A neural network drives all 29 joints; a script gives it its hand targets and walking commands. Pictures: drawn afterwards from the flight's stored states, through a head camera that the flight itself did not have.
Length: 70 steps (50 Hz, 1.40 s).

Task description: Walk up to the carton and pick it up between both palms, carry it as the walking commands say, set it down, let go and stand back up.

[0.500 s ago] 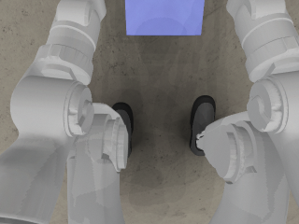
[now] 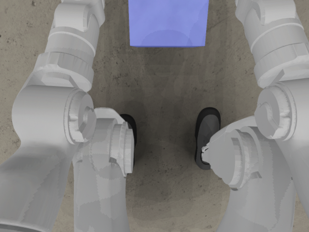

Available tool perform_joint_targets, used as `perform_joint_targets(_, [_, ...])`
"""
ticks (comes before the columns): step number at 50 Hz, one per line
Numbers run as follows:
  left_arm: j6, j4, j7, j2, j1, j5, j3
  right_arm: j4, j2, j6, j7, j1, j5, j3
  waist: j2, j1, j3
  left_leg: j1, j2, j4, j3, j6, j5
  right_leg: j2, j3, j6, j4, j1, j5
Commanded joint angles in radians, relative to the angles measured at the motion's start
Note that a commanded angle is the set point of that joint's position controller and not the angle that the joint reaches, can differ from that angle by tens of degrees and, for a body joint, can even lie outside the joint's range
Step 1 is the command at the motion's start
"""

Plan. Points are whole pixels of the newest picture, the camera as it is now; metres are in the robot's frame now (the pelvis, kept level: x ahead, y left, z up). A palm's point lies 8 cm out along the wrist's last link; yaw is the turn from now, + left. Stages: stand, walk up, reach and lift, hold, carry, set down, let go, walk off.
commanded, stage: reach and lift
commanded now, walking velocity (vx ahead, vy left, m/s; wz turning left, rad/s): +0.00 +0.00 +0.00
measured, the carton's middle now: out of the picture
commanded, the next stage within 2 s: none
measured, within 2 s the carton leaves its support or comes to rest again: leaves its support in 0.24 s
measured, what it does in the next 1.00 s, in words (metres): stands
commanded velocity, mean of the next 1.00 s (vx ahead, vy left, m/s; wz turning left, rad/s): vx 0.00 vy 0.00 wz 0.00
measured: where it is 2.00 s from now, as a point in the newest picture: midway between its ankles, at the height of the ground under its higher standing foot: (166, 150)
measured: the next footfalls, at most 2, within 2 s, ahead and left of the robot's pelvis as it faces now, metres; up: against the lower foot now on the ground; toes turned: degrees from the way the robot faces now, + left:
none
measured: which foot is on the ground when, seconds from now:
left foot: down 0.00-1.00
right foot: down 0.00-1.00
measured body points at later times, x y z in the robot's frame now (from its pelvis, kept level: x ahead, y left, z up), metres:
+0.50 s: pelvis -0.01 +0.00 +0.01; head +0.36 +0.01 +0.26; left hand +0.54 +0.13 -0.16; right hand +0.55 -0.12 -0.16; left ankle +0.09 +0.13 -0.32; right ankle +0.12 -0.14 -0.32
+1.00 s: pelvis -0.02 +0.00 +0.04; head +0.35 +0.02 +0.29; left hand +0.54 +0.13 -0.12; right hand +0.55 -0.11 -0.12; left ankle +0.09 +0.13 -0.32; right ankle +0.12 -0.14 -0.32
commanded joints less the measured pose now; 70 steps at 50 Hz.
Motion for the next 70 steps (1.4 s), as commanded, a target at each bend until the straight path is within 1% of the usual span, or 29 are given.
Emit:
perform_joint_targets(1, [-0.043,-0.176,-0.211,-0.967,-0.327,-0.067,-0.175,-0.202,0.972,-0.046,0.212,-0.340,0.062,0.153,0.011,0.016,-0.946,0.332,-0.113,-0.174,0.107,0.045,0.436,0.123,-0.092,-0.036,-0.097,0.524,0.395])
perform_joint_targets(5, [-0.047,-0.208,-0.203,-0.987,-0.369,-0.091,-0.200,-0.237,0.993,-0.051,0.208,-0.379,0.086,0.176,0.008,0.012,-1.023,0.382,-0.115,-0.174,0.105,0.044,0.464,0.124,-0.099,-0.033,-0.093,0.561,0.416])
perform_joint_targets(8, [-0.049,-0.252,-0.193,-1.004,-0.415,-0.117,-0.226,-0.279,1.009,-0.052,0.201,-0.416,0.107,0.194,0.006,0.004,-1.137,0.446,-0.117,-0.174,0.106,0.041,0.497,0.125,-0.106,-0.031,-0.091,0.612,0.446])
perform_joint_targets(13, [-0.045,-0.343,-0.170,-1.042,-0.514,-0.157,-0.272,-0.364,1.026,-0.049,0.184,-0.486,0.132,0.210,0.023,-0.028,-1.354,0.585,-0.122,-0.180,0.105,0.030,0.551,0.125,-0.128,-0.028,-0.098,0.679,0.488])
perform_joint_targets(16, [-0.032,-0.362,-0.158,-1.051,-0.555,-0.152,-0.277,-0.388,1.029,-0.036,0.177,-0.518,0.125,0.201,0.035,-0.046,-1.406,0.628,-0.124,-0.195,0.107,0.024,0.523,0.123,-0.139,-0.026,-0.118,0.677,0.455])
perform_joint_targets(18, [-0.019,-0.354,-0.154,-1.050,-0.567,-0.135,-0.269,-0.393,1.030,-0.022,0.176,-0.535,0.112,0.191,0.035,-0.052,-1.403,0.626,-0.125,-0.210,0.112,0.022,0.472,0.122,-0.145,-0.024,-0.137,0.665,0.405])
perform_joint_targets(21, [0.000,-0.339,-0.149,-1.042,-0.575,-0.101,-0.244,-0.403,1.037,-0.001,0.176,-0.560,0.091,0.182,0.023,-0.043,-1.393,0.599,-0.128,-0.228,0.126,0.025,0.395,0.122,-0.147,-0.018,-0.163,0.670,0.331])
perform_joint_targets(23, [0.010,-0.348,-0.147,-1.037,-0.587,-0.084,-0.231,-0.417,1.048,0.011,0.174,-0.576,0.084,0.183,0.014,-0.030,-1.421,0.591,-0.129,-0.237,0.137,0.027,0.364,0.124,-0.147,-0.013,-0.175,0.696,0.304])
perform_joint_targets(26, [0.025,-0.374,-0.145,-1.042,-0.610,-0.072,-0.226,-0.448,1.067,0.028,0.172,-0.606,0.083,0.190,0.007,-0.018,-1.502,0.607,-0.128,-0.246,0.149,0.030,0.344,0.126,-0.147,-0.008,-0.189,0.742,0.286])
perform_joint_targets(30, [0.053,-0.404,-0.149,-1.069,-0.619,-0.071,-0.241,-0.495,1.084,0.051,0.170,-0.650,0.092,0.211,0.005,-0.011,-1.652,0.666,-0.127,-0.258,0.160,0.029,0.343,0.128,-0.156,-0.003,-0.203,0.819,0.283])
perform_joint_targets(31, [0.066,-0.334,-0.155,-1.085,-0.590,-0.057,-0.231,-0.429,1.094,0.062,0.175,-0.630,0.082,0.203,0.004,-0.011,-1.554,0.620,-0.123,-0.272,0.161,0.030,0.292,0.125,-0.159,-0.004,-0.215,0.771,0.234])
perform_joint_targets(33, [0.073,-0.364,-0.162,-1.108,-0.569,-0.048,-0.227,-0.476,1.123,0.069,0.179,-0.627,0.079,0.214,0.001,-0.001,-1.599,0.643,-0.128,-0.270,0.162,0.035,0.349,0.135,-0.159,-0.002,-0.216,0.805,0.288])
perform_joint_targets(35, [0.079,-0.384,-0.167,-1.126,-0.565,-0.046,-0.238,-0.494,1.136,0.073,0.181,-0.621,0.079,0.222,0.001,-0.002,-1.649,0.660,-0.129,-0.268,0.167,0.034,0.376,0.138,-0.160,-0.002,-0.217,0.827,0.313])
perform_joint_targets(37, [0.081,-0.433,-0.166,-1.149,-0.575,-0.063,-0.268,-0.534,1.151,0.074,0.178,-0.625,0.088,0.243,0.003,-0.008,-1.735,0.701,-0.130,-0.268,0.165,0.032,0.426,0.141,-0.164,-0.001,-0.215,0.864,0.364])
perform_joint_targets(39, [0.082,-0.453,-0.165,-1.165,-0.575,-0.075,-0.285,-0.551,1.165,0.075,0.175,-0.621,0.093,0.253,0.002,-0.016,-1.777,0.722,-0.131,-0.269,0.162,0.029,0.460,0.143,-0.166,-0.001,-0.216,0.884,0.402])
perform_joint_targets(43, [0.083,-0.452,-0.166,-1.178,-0.547,-0.068,-0.293,-0.547,1.192,0.079,0.177,-0.578,0.072,0.251,0.007,-0.019,-1.771,0.722,-0.133,-0.284,0.158,0.024,0.476,0.146,-0.162,-0.001,-0.228,0.880,0.420])
perform_joint_targets(47, [0.084,-0.460,-0.166,-1.193,-0.546,-0.064,-0.319,-0.586,1.232,0.088,0.175,-0.555,0.055,0.273,0.021,-0.019,-1.861,0.749,-0.139,-0.303,0.165,0.022,0.490,0.146,-0.155,0.002,-0.247,0.922,0.439])
perform_joint_targets(51, [0.087,-0.471,-0.160,-1.206,-0.564,-0.059,-0.342,-0.616,1.239,0.096,0.172,-0.562,0.041,0.286,0.036,-0.025,-1.910,0.767,-0.143,-0.328,0.168,0.020,0.467,0.145,-0.154,0.001,-0.270,0.919,0.416])
perform_joint_targets(55, [0.098,-0.482,-0.141,-1.228,-0.595,-0.063,-0.355,-0.628,1.210,0.106,0.178,-0.607,0.040,0.290,0.055,-0.048,-1.940,0.842,-0.144,-0.365,0.152,0.017,0.416,0.140,-0.171,-0.006,-0.298,0.863,0.335])
perform_joint_targets(60, [0.125,-0.456,-0.125,-1.264,-0.591,-0.052,-0.346,-0.680,1.176,0.120,0.181,-0.685,0.035,0.296,0.051,-0.072,-2.004,0.908,-0.146,-0.400,0.145,0.020,0.362,0.136,-0.190,-0.008,-0.337,0.856,0.266])
perform_joint_targets(63, [0.141,-0.437,-0.120,-1.289,-0.577,-0.040,-0.335,-0.684,1.172,0.129,0.183,-0.701,0.029,0.290,0.045,-0.082,-2.025,0.925,-0.146,-0.419,0.141,0.022,0.339,0.137,-0.197,-0.008,-0.356,0.852,0.240])
perform_joint_targets(66, [0.153,-0.423,-0.119,-1.307,-0.559,-0.024,-0.319,-0.667,1.188,0.140,0.186,-0.688,0.018,0.279,0.042,-0.083,-2.029,0.923,-0.147,-0.436,0.142,0.023,0.321,0.140,-0.200,-0.008,-0.374,0.851,0.224])
perform_joint_targets(70, [0.159,-0.430,-0.122,-1.322,-0.540,-0.005,-0.307,-0.647,1.232,0.153,0.190,-0.650,0.006,0.273,0.039,-0.071,-2.059,0.917,-0.151,-0.452,0.148,0.025,0.324,0.145,-0.195,-0.003,-0.392,0.873,0.233])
